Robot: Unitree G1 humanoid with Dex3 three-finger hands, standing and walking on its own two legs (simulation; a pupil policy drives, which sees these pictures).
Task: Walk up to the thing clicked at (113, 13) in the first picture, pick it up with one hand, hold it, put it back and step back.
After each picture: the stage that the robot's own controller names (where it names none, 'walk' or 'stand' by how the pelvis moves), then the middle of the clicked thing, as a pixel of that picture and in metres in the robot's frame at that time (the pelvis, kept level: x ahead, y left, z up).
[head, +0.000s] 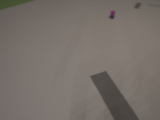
stand; (112, 14) +2.28 -0.49 -0.72
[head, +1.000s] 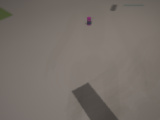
walk; (89, 21) +2.17 +0.03 -0.70
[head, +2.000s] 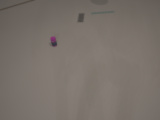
walk; (53, 41) +1.53 +0.43 -0.72
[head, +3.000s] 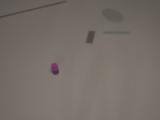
walk; (55, 69) +1.05 +0.35 -0.72
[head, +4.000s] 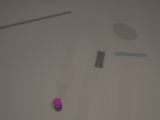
walk; (57, 104) +0.65 +0.24 -0.70
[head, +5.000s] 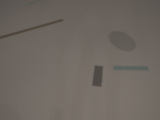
stand; out of the picture +0.39 +0.23 -0.69
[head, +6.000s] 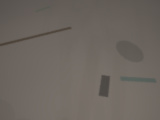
stand; out of the picture +0.36 +0.19 -0.72
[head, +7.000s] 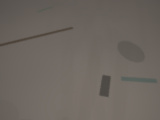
stand; out of the picture +0.37 +0.20 -0.73
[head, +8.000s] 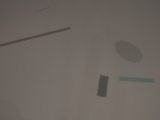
stand; out of the picture +0.36 +0.22 -0.73
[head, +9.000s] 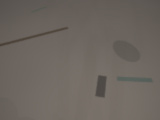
stand; out of the picture +0.35 +0.22 -0.73
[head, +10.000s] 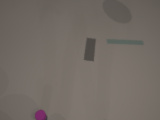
go down; (41, 117) +0.38 +0.23 -0.61
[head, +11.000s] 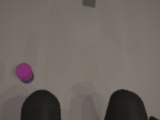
go down; (25, 73) +0.43 +0.26 -0.31
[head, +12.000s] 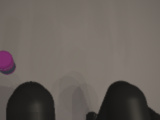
close in; (5, 63) +0.43 +0.28 -0.26
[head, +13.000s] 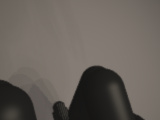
close in; out of the picture +0.42 +0.31 -0.22
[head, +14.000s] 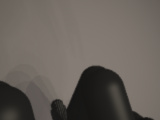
close; out of the picture +0.41 +0.31 -0.22
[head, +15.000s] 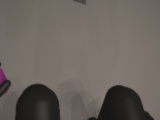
lift; out of the picture +0.32 +0.29 -0.11
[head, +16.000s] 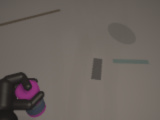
hold; (32, 99) +0.32 +0.18 +0.01
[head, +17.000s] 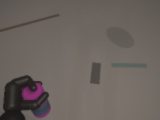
hold; (37, 101) +0.33 +0.17 -0.02
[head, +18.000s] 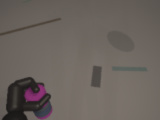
hold; (39, 102) +0.33 +0.17 -0.02
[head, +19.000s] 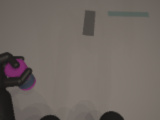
crouch; (21, 75) +0.41 +0.21 -0.09
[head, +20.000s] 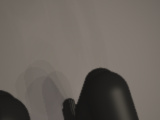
lower; out of the picture +0.43 +0.30 -0.22
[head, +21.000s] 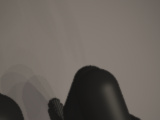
lower; out of the picture +0.42 +0.31 -0.22
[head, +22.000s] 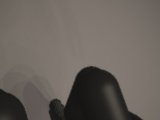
lower; out of the picture +0.42 +0.31 -0.23
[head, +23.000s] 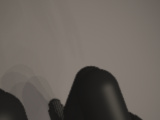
lower; out of the picture +0.42 +0.31 -0.23
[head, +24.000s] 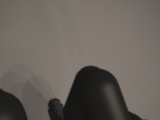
lower; out of the picture +0.42 +0.31 -0.23
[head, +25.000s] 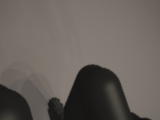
withdraw; out of the picture +0.41 +0.29 -0.23
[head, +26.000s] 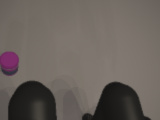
walk; (9, 64) +0.43 +0.26 -0.27
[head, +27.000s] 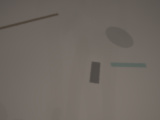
stand; out of the picture +0.37 +0.19 -0.64
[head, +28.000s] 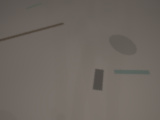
stand; out of the picture +0.38 +0.20 -0.67
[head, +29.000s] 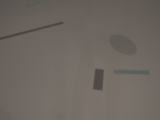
stand; out of the picture +0.37 +0.20 -0.67
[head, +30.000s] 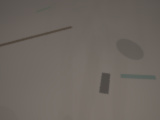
stand; out of the picture +0.39 +0.19 -0.72
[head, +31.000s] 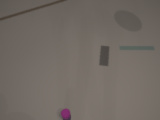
walk; (66, 115) +0.46 +0.15 -0.70
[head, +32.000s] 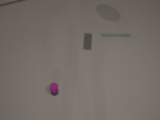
walk; (54, 89) +0.69 +0.20 -0.70
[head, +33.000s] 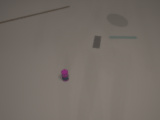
stand; (65, 75) +1.00 +0.23 -0.70
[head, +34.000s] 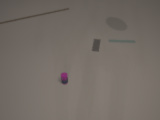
stand; (64, 78) +0.99 +0.20 -0.72
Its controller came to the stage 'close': yes
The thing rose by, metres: 0.70
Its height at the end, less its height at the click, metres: +0.00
